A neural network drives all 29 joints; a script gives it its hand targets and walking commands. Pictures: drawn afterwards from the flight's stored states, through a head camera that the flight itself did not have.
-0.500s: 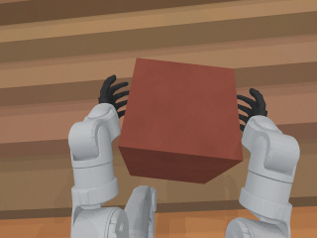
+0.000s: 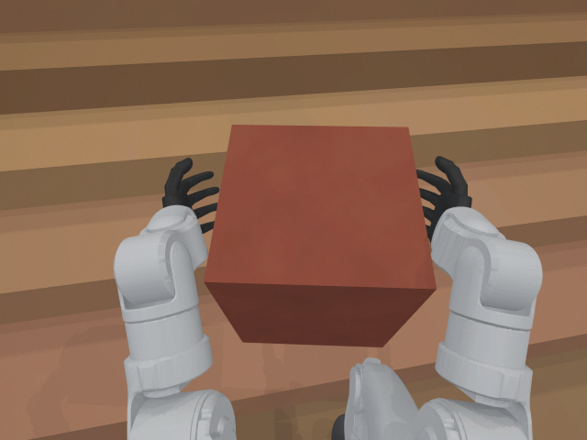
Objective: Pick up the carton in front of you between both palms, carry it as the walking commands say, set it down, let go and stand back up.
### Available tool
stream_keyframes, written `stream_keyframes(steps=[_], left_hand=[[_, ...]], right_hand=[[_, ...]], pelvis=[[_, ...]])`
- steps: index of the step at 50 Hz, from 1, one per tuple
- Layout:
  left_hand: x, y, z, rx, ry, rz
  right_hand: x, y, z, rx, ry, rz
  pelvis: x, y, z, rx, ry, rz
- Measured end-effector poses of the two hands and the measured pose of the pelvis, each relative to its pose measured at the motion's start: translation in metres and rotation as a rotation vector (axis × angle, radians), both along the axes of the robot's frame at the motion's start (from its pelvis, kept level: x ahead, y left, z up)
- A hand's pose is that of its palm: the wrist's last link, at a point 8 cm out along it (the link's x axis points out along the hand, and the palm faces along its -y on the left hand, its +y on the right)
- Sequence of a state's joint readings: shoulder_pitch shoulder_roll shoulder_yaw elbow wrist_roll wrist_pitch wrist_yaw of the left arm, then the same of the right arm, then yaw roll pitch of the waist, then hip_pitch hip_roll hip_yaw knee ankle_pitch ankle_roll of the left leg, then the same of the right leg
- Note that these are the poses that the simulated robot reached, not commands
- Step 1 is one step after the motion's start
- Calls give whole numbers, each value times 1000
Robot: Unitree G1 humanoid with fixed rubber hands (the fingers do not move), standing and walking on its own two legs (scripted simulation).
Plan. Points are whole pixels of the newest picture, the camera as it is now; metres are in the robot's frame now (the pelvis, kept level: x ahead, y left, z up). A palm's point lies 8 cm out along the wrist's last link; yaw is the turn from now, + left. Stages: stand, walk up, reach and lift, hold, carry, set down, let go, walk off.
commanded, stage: carry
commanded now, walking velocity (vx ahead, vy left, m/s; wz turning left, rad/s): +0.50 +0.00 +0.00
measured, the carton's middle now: (315, 248) +0.36 -0.01 +0.09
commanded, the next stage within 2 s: none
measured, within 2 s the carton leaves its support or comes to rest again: neither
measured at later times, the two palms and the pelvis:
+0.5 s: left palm out of the picture +0.66 +0.15 +0.34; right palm out of the picture +0.66 -0.16 +0.31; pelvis +0.32 +0.01 +0.15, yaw +0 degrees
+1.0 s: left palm out of the picture +0.96 +0.19 +0.45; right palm out of the picture +0.96 -0.12 +0.47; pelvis +0.62 +0.03 +0.29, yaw +0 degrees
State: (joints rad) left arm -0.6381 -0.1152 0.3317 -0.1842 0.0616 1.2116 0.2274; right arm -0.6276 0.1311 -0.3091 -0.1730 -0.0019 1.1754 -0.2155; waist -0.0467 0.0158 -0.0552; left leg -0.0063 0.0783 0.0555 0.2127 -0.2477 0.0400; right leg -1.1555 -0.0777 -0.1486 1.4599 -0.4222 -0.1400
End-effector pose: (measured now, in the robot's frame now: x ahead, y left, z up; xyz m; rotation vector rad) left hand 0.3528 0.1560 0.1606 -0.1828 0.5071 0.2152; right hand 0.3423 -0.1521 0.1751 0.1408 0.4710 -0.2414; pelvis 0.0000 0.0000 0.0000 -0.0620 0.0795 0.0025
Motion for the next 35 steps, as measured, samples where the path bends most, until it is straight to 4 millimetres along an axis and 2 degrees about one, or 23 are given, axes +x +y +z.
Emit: stream_keyframes(steps=[2, 5, 8, 11, 14, 18, 21, 24, 27, 31, 35], left_hand=[[26, 1, 5, -16, 23, 20], [51, 7, 17, -13, 41, 82], [72, 12, 37, 5, 69, 136], [104, 11, 65, 5, 73, 133], [145, 4, 102, 22, 25, 107], [201, -6, 151, 68, -61, 60], [242, -8, 171, 91, -63, 33], [287, -8, 179, 89, -26, 3], [340, -7, 177, 60, 7, -35], [408, -5, 170, 81, 57, -81], [442, 0, 176, 4, 119, -87]], right_hand=[[37, 2, 3, 6, 21, 30], [93, 9, 6, -16, 60, 86], [128, 16, 16, 16, 107, 112], [157, 15, 39, 46, 115, 95], [189, 7, 72, 47, 69, 73], [235, -4, 113, 44, -18, 43], [269, -7, 129, 63, -17, 26], [306, -5, 135, 82, 25, 13], [343, -3, 139, 91, 60, -11], [374, -6, 149, 59, 92, -112], [405, 1, 168, 46, 135, -130]], pelvis=[[33, -12, 8, 0, 3, 10], [73, -28, 25, 18, -25, 29], [104, -31, 54, 13, -37, 21], [136, -32, 83, 18, -37, 27], [169, -30, 106, 39, -36, 31], [217, -17, 123, 64, -30, 14], [258, -5, 134, 91, -35, -3], [302, 8, 145, 121, -23, -8], [345, 23, 154, 129, -10, -21], [394, 45, 172, 100, -43, -46], [433, 48, 209, 108, -55, -34]])
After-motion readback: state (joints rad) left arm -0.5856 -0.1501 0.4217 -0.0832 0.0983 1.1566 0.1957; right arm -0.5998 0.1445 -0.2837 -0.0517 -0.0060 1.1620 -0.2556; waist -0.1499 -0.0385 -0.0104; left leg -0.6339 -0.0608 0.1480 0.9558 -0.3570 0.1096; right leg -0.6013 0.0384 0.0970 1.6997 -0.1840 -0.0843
